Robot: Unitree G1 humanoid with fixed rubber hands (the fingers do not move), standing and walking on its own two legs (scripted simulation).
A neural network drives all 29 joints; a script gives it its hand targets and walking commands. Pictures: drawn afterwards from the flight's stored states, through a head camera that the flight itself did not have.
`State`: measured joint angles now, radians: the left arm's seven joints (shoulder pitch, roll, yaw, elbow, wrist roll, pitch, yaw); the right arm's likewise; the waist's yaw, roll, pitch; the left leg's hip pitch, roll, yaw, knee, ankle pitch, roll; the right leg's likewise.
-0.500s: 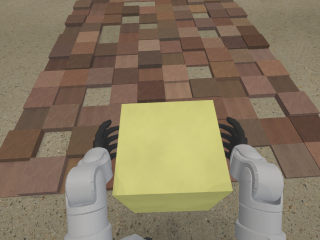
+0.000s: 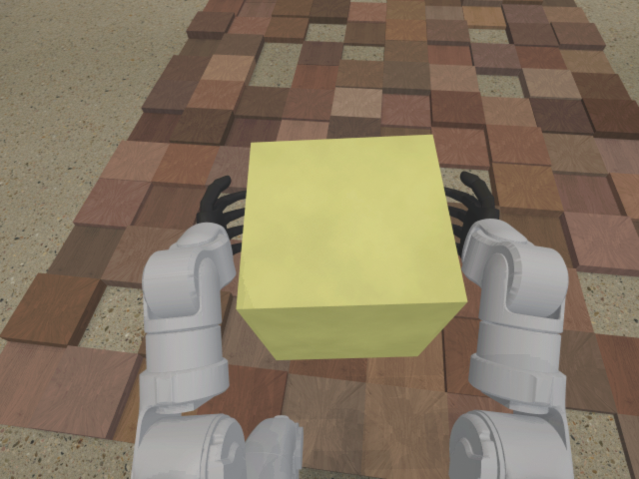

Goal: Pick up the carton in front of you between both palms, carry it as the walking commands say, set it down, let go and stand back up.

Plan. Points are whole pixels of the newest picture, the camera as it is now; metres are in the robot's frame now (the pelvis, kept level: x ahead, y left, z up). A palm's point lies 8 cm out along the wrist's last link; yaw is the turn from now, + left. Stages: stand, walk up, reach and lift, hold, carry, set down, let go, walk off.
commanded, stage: carry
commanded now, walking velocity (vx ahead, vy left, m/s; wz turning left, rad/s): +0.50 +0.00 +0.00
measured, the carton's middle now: (344, 262) +0.36 +0.02 +0.03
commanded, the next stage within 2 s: none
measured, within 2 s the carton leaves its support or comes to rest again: neither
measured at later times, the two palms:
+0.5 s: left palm (275, 23) +0.69 +0.14 +0.17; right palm (481, 32) +0.66 -0.16 +0.18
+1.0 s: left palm out of the picture +0.96 +0.17 +0.14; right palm out of the picture +0.94 -0.13 +0.15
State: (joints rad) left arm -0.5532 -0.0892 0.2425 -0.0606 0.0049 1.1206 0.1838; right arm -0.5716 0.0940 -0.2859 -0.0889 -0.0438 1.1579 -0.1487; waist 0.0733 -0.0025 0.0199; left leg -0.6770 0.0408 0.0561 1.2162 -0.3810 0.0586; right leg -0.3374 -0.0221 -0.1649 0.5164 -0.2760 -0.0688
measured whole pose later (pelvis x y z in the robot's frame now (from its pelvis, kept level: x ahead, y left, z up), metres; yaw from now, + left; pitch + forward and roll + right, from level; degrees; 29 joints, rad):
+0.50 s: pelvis +0.34 +0.04 +0.03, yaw -3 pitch +6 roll -1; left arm -0.48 -0.14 0.24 -0.39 0.07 1.18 0.14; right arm -0.53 0.10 -0.24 -0.33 0.04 1.18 -0.17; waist -0.10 0.02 -0.01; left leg -0.22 0.01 0.12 0.49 -0.37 0.05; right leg -0.62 -0.01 -0.07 0.68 -0.18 -0.03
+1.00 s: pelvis +0.67 +0.03 +0.01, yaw -3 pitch +4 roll +1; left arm -0.29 -0.13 0.17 -0.43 0.05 1.27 0.14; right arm -0.31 0.17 -0.16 -0.42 -0.09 1.27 -0.12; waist 0.01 -0.01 -0.11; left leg -0.42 0.02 0.18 0.51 -0.18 0.12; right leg -0.18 -0.05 -0.10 0.78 -0.48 0.02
